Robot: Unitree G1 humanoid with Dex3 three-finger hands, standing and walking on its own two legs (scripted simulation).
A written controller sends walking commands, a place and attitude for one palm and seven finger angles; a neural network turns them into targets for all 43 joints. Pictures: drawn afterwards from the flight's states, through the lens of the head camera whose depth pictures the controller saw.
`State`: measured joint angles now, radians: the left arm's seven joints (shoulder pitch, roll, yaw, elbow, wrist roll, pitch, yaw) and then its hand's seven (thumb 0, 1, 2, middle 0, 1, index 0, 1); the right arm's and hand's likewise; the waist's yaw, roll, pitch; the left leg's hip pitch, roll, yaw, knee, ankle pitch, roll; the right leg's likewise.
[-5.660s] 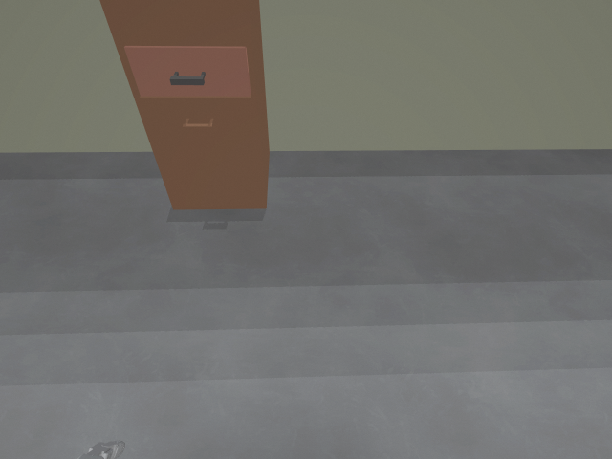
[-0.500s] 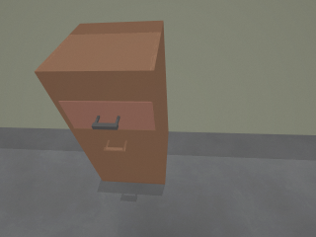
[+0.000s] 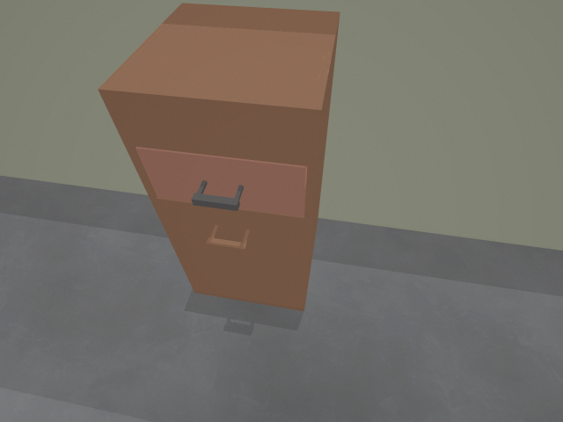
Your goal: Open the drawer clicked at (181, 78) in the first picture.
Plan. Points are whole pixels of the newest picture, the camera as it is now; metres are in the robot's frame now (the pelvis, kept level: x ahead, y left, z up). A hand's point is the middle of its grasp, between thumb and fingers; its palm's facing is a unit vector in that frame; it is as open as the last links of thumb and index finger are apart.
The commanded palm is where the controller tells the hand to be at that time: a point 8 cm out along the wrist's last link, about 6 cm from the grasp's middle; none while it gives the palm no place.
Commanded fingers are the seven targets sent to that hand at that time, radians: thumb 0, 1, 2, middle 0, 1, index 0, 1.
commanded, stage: come to a stop and stand still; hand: left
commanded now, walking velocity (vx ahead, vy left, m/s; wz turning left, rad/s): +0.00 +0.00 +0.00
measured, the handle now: (218, 194) +0.59 +0.22 -0.11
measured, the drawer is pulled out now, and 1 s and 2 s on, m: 0.00 0.00 0.00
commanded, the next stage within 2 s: look again from close up in 0.52 s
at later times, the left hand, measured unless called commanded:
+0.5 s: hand out of the picture +0.04 +0.21 -0.17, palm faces +0.03 -0.98 -0.20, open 7.3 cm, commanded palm none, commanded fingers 0.00 0.90 0.90 -0.20 -0.30 -0.20 -0.30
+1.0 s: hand out of the picture -0.02 +0.19 -0.18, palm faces +0.03 -0.98 -0.19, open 7.3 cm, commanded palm none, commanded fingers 0.00 0.90 0.90 -0.20 -0.30 -0.20 -0.30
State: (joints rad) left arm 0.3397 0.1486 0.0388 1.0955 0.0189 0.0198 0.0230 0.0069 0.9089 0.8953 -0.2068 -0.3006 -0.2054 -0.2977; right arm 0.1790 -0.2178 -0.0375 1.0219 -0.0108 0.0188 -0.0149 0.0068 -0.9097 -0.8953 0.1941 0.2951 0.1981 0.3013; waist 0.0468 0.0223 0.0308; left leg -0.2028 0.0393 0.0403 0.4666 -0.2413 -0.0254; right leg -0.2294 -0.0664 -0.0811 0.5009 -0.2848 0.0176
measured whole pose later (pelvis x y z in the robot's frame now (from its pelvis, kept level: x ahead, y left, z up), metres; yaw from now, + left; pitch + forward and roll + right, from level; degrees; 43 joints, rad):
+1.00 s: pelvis -0.03 +0.01 +0.00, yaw +0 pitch -3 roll +0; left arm 0.30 0.15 0.00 1.09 0.01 0.00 0.03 0.01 0.92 0.90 -0.20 -0.30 -0.20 -0.30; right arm 0.30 -0.16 0.00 1.07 -0.02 0.00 -0.02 0.01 -0.92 -0.89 0.20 0.30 0.20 0.30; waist -0.01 0.00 0.01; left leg -0.19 0.03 0.05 0.54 -0.29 -0.01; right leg -0.21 -0.07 -0.05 0.54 -0.28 0.03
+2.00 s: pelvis +0.07 +0.05 +0.00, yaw -3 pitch +0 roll +1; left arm 0.26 0.16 0.05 1.05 0.02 0.00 0.03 0.02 0.95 0.90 -0.20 -0.30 -0.20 -0.30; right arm 0.36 -0.09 0.02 1.06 -0.03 -0.06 -0.04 0.00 -0.91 -0.90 0.20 0.30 0.20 0.30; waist -0.01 -0.03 0.02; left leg -0.10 -0.04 0.14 0.38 -0.28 0.06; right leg -0.46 -0.05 -0.06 0.86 -0.28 -0.01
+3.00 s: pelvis +0.06 +0.01 -0.01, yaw -2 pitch +1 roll -1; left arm 0.36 0.09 -0.01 1.10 0.01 -0.05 0.04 0.01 0.91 0.90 -0.21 -0.30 -0.20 -0.30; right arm 0.30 -0.16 -0.01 1.07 -0.01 -0.01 -0.03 0.02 -0.92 -0.90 0.20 0.30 0.20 0.30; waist -0.02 0.04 0.01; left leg -0.22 0.01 0.04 0.55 -0.34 0.01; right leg -0.19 0.07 -0.05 0.52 -0.35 -0.07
